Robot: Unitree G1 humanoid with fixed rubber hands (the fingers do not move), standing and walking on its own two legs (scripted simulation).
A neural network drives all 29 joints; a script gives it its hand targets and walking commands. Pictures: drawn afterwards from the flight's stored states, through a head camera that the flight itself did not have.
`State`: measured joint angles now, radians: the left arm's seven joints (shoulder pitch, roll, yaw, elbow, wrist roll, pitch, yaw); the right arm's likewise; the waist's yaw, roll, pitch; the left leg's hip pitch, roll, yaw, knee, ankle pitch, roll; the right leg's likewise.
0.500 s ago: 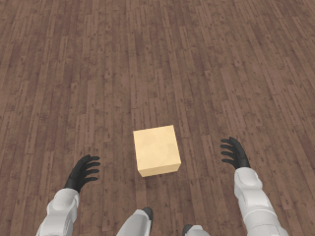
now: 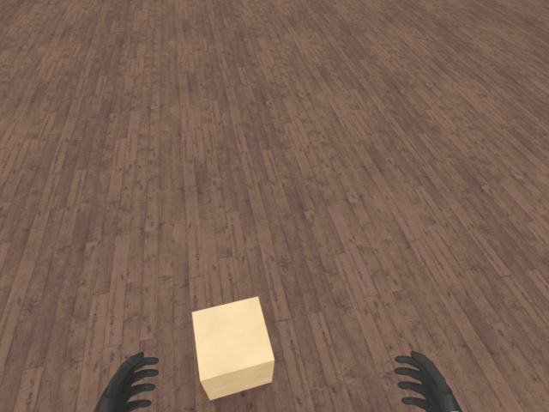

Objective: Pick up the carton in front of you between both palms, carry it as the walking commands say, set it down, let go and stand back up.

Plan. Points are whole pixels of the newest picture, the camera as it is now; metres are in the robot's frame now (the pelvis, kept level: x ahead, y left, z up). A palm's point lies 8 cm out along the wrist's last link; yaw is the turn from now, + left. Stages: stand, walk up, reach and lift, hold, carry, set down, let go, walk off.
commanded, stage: let go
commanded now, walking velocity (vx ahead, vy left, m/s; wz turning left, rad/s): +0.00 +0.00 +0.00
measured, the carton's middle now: (233, 348) +0.43 +0.11 -0.65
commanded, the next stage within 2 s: stand in 0.34 s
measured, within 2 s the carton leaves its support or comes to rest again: neither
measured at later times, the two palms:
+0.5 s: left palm out of the picture +0.15 +0.29 -0.09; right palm out of the picture +0.14 -0.23 -0.07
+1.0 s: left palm out of the picture +0.14 +0.33 -0.10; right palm out of the picture +0.13 -0.25 -0.08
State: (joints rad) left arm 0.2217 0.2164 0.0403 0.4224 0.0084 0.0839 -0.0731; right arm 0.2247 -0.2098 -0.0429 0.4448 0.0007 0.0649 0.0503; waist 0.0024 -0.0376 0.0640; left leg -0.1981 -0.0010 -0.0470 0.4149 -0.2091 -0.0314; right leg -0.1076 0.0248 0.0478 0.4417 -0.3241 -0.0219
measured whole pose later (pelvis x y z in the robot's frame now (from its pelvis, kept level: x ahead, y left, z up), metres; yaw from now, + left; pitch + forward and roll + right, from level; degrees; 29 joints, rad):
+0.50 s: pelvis +0.00 +0.03 -0.01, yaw +0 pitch -1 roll +0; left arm 0.22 0.30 0.04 0.52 0.04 0.09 0.01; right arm 0.20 -0.26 -0.03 0.61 -0.05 0.05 0.00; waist 0.01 -0.05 0.03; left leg -0.25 -0.03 -0.03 0.54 -0.27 0.01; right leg -0.13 0.00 0.06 0.51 -0.36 0.02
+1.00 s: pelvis +0.01 +0.04 -0.01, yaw -1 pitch +0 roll +0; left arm 0.19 0.36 0.03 0.74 0.03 0.01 0.03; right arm 0.16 -0.32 -0.04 0.80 -0.04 0.00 -0.02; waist -0.01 -0.05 0.02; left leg -0.23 -0.03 -0.01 0.52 -0.29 0.03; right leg -0.10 -0.01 0.08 0.46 -0.35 0.03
